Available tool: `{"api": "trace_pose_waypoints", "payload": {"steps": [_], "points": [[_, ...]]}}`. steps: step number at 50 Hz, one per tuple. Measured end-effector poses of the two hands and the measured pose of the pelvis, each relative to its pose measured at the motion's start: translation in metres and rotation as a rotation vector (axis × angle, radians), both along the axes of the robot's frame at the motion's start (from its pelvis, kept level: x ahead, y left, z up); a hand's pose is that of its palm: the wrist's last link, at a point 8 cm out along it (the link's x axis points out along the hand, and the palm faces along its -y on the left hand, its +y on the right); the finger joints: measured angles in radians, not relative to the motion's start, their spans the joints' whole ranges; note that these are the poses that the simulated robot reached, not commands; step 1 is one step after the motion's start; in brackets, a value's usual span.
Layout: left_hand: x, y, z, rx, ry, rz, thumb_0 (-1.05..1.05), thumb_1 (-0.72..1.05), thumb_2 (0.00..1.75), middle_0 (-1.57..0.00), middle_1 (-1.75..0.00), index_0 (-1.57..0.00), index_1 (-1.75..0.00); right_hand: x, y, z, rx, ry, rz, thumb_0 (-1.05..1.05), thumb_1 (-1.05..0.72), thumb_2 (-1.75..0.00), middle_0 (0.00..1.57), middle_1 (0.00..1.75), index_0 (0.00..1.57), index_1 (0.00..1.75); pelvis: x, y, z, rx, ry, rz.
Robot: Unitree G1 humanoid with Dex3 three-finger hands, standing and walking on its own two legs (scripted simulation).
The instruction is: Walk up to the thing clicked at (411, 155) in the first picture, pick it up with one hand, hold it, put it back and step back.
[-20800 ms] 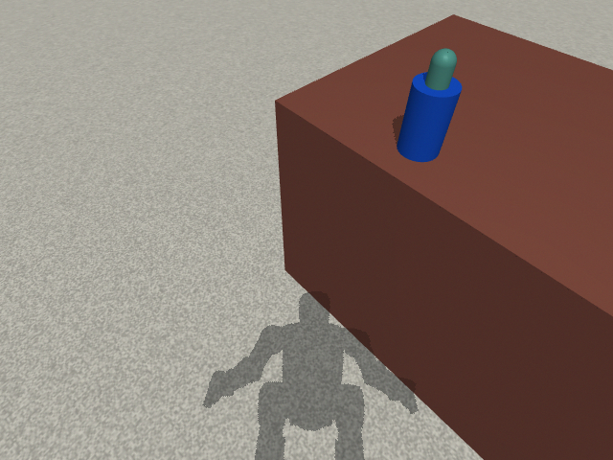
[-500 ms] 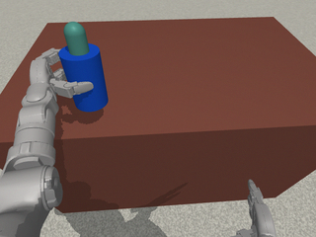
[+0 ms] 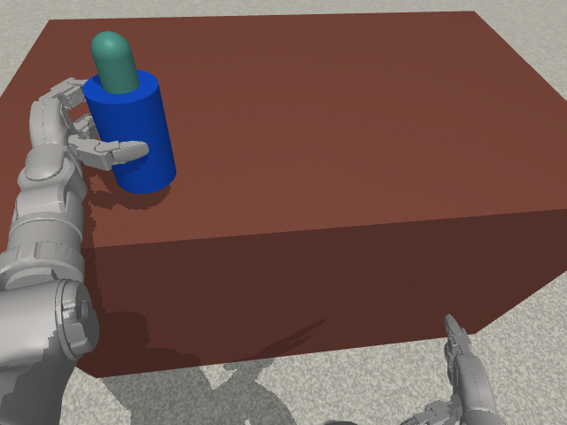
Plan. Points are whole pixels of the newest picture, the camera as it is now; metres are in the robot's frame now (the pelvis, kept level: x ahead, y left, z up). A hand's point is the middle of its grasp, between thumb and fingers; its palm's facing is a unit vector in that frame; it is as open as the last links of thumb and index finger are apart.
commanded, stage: crouch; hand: left
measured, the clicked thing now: (129, 114) +0.49 +0.17 +0.17
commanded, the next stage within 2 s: lower in 0.06 s
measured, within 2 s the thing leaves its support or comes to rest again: rests again in 1.56 s
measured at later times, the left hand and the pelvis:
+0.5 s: hand (115, 143) +0.50 +0.21 +0.11, palm faces +0.20 -0.98 -0.03, open 11.7 cm; pelvis +0.00 +0.01 -0.01, yaw -1 degrees
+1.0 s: hand (112, 140) +0.51 +0.22 +0.11, palm faces +0.22 -0.98 +0.02, open 11.7 cm; pelvis +0.00 +0.01 -0.02, yaw +0 degrees
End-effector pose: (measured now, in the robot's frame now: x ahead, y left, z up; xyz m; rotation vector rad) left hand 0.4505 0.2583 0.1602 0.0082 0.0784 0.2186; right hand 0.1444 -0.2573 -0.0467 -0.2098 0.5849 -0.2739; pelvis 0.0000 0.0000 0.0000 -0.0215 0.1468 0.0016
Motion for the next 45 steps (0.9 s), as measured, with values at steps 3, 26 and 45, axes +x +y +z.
{"api": "trace_pose_waypoints", "payload": {"steps": [3,26,45], "points": [[0.003,0.001,-0.001,-0.001,-0.004,-0.002,-0.05,-0.61,0.71,-0.70,-1.17,-0.72,-1.17,0.002,0.000,0.001,-0.003,-0.003,-0.002,-0.01,0.52,-0.06,0.06,0.05,0.05,0.05,0.001,0.001,-0.001,-0.001,0.006,-0.001],[0.018,0.005,-0.046,0.012,0.031,-0.014,-0.04,-0.61,0.71,-0.71,-1.15,-0.73,-1.14,-0.002,0.008,-0.004,-0.022,0.047,0.016,-0.01,0.51,-0.06,0.06,0.05,0.06,0.05,0.001,0.006,-0.013,-0.013,0.075,-0.010],[0.021,0.010,-0.062,0.011,0.005,-0.007,-0.04,-0.61,0.70,-0.73,-1.11,-0.75,-1.11,-0.004,0.014,-0.003,-0.046,0.043,0.036,-0.01,0.50,-0.06,0.06,0.05,0.06,0.05,-0.004,0.008,-0.022,-0.020,0.108,-0.005]]}}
